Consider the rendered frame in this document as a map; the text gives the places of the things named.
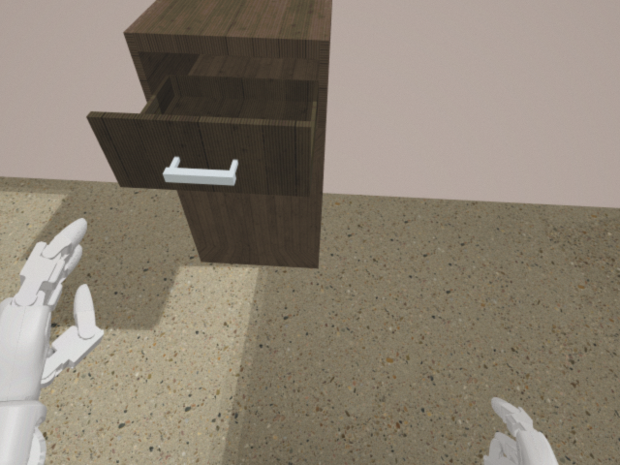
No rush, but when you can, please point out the handle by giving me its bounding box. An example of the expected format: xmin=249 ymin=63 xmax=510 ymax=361
xmin=163 ymin=157 xmax=238 ymax=186

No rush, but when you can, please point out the drawer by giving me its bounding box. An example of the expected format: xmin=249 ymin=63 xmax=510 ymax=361
xmin=86 ymin=75 xmax=319 ymax=197

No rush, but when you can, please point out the right robot hand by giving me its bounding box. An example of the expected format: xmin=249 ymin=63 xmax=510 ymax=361
xmin=483 ymin=397 xmax=559 ymax=465

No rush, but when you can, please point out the left robot hand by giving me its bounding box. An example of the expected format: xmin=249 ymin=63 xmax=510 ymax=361
xmin=0 ymin=218 xmax=104 ymax=402

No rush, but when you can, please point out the cabinet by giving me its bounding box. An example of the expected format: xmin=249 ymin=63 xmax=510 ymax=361
xmin=123 ymin=0 xmax=332 ymax=268

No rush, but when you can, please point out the left robot forearm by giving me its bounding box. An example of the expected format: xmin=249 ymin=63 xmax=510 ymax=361
xmin=0 ymin=400 xmax=47 ymax=465

